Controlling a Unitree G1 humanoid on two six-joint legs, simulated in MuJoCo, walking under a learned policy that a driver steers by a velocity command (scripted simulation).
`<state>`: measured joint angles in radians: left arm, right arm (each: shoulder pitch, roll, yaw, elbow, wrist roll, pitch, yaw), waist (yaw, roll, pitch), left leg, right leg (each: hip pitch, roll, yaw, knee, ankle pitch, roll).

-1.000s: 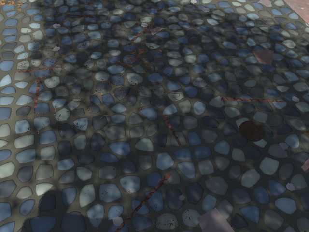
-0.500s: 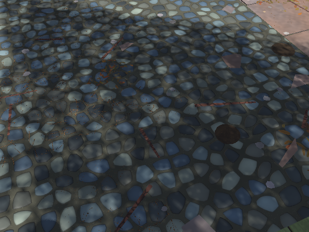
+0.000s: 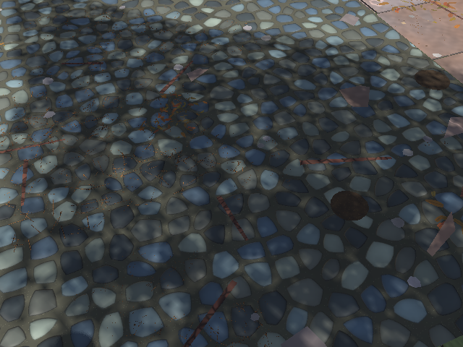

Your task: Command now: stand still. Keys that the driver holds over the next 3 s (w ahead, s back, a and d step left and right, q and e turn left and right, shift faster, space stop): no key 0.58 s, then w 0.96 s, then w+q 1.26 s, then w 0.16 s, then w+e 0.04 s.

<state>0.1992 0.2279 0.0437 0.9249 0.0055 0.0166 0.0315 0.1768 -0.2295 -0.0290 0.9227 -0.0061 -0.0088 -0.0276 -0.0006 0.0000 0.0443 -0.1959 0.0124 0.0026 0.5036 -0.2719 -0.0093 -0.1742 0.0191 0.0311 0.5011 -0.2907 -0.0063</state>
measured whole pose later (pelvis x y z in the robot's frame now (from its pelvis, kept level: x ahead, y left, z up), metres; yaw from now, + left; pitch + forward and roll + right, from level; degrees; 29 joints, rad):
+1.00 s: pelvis +0.09 +0.03 +0.00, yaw +1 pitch +1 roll -1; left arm 0.28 0.24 0.04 1.03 -0.04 -0.10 0.00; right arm 0.41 -0.20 -0.03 1.08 0.01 -0.12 0.01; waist -0.03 -0.02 -0.02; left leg -0.10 -0.03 0.02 0.45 -0.36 0.05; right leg -0.45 0.00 0.02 1.14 -0.39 -0.06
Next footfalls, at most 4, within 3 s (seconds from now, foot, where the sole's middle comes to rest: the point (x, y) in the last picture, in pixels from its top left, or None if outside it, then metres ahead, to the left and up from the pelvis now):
1.30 right None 0.44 -0.09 -0.77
1.84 left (188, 282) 0.72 0.17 -0.77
2.36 right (223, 198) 1.05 0.06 -0.77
2.88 left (122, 182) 1.13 0.44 -0.77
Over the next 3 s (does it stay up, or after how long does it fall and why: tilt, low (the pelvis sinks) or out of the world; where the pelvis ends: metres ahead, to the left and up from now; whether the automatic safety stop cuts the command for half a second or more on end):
stays up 1.11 0.32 -0.01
